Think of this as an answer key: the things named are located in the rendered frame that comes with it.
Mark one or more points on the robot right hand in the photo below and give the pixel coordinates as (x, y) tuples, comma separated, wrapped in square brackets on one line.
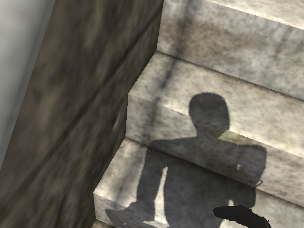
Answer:
[(241, 215)]

